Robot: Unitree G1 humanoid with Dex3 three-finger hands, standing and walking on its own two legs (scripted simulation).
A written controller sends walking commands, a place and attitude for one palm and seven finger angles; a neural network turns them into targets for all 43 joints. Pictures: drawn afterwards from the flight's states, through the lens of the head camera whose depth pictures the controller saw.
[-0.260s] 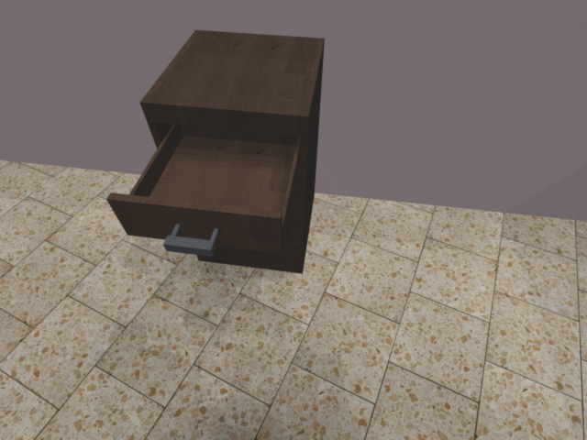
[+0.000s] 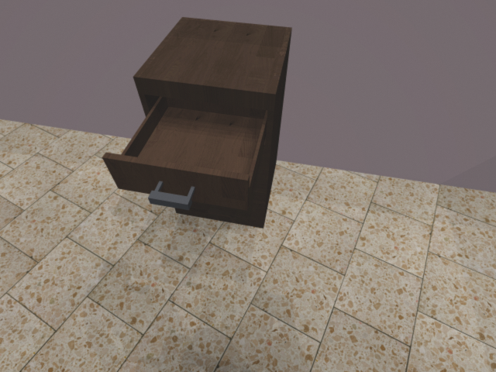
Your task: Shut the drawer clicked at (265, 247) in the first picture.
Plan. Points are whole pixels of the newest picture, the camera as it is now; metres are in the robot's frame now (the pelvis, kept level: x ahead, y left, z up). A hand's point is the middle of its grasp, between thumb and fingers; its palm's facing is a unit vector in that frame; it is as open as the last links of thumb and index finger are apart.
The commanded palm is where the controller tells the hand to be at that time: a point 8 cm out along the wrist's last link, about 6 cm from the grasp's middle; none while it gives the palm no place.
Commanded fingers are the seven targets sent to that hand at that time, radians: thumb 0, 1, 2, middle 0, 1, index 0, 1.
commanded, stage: turn or walk to find it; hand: left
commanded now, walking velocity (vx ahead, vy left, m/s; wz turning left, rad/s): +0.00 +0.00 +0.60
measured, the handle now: (173, 193) +0.55 +0.23 -0.16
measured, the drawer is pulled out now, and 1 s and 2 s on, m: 0.28 0.28 0.28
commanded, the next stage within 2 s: stand and wait in 0.28 s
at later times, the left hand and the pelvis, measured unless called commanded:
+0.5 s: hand out of the picture +0.04 +0.18 -0.16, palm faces +0.23 -0.93 -0.28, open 7.4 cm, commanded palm none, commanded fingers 0.00 0.90 0.90 -0.20 -0.30 -0.20 -0.30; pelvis +0.00 -0.03 +0.00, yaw +13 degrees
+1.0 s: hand out of the picture -0.02 +0.13 -0.18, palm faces +0.30 -0.94 -0.19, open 7.4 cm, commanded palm none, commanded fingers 0.00 0.90 0.90 -0.20 -0.30 -0.20 -0.30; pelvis +0.02 -0.04 +0.00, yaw +14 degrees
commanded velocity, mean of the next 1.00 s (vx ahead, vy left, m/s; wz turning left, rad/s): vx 0.00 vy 0.00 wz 0.20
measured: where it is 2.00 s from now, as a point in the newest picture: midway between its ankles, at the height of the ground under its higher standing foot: outside the picture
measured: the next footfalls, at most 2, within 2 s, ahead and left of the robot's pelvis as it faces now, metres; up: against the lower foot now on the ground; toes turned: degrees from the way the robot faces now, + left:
right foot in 0.42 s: +0.06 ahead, -0.13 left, +0.00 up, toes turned +11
